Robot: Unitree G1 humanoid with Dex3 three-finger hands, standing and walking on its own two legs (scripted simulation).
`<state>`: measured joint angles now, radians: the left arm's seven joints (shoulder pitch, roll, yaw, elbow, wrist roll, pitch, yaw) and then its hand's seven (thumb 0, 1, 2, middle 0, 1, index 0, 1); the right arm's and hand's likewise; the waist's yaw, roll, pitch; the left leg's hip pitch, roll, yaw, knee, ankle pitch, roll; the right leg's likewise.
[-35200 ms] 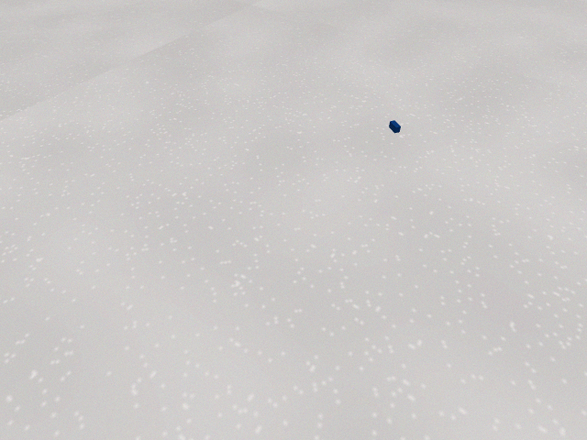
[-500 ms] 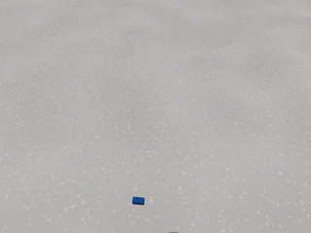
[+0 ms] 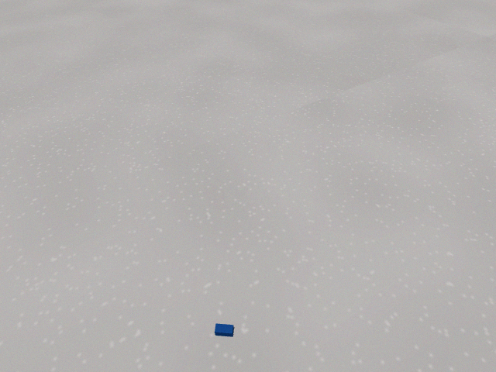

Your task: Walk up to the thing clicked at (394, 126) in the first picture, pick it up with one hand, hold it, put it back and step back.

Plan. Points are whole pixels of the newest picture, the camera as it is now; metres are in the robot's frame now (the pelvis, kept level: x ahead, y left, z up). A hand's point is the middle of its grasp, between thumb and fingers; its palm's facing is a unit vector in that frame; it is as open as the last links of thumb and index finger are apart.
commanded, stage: stand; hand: left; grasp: from above
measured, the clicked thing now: (224, 330) +0.45 +0.14 -0.76
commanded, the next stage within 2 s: step back in 1.58 s
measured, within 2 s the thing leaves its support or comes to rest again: neither
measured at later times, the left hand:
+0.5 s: hand out of the picture +0.06 +0.23 -0.16, palm faces +0.01 -0.95 -0.32, open 7.4 cm
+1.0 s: hand out of the picture +0.08 +0.23 -0.16, palm faces +0.00 -0.95 -0.32, open 7.4 cm
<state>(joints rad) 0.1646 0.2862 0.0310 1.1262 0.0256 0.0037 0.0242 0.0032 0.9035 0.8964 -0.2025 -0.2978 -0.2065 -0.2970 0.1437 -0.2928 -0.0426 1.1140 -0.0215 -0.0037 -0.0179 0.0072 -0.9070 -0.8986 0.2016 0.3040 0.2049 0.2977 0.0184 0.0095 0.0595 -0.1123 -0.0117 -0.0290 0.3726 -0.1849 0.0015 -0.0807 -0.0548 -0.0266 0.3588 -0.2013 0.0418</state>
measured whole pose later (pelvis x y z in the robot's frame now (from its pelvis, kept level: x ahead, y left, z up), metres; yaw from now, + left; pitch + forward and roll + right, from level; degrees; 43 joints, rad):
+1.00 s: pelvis +0.01 -0.01 +0.00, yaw -1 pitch -3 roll +0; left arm 0.11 0.32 0.02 1.14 0.01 -0.01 0.00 0.00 0.90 0.90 -0.20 -0.30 -0.21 -0.30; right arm 0.11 -0.33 -0.01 1.14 -0.01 -0.01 -0.01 0.01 -0.91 -0.90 0.20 0.30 0.20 0.30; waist 0.01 0.01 0.05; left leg -0.10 0.01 -0.03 0.33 -0.17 -0.02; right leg -0.08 -0.03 -0.02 0.32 -0.19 0.02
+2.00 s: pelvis -0.06 +0.03 -0.01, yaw -2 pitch -1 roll -2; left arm 0.03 0.42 0.06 0.90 0.00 0.07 0.03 0.00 0.91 0.90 -0.20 -0.30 -0.21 -0.30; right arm 0.14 -0.35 -0.05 0.95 -0.02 0.03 0.00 0.01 -0.91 -0.90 0.20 0.30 0.21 0.30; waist -0.02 -0.05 0.20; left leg -0.28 -0.02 0.00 0.60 -0.29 0.06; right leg -0.47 0.11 0.17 1.12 -0.52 -0.02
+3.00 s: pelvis -0.33 +0.02 -0.03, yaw -8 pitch -3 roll -1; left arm 0.18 0.40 0.09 0.83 0.02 0.07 -0.01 0.00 0.90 0.90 -0.20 -0.30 -0.21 -0.30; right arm 0.11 -0.38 -0.04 0.79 -0.03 0.01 -0.01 0.01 -0.90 -0.90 0.21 0.30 0.21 0.30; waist 0.02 -0.02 0.18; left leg -0.40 0.05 0.02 0.63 -0.20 0.00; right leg -0.26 0.02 0.07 0.76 -0.44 0.01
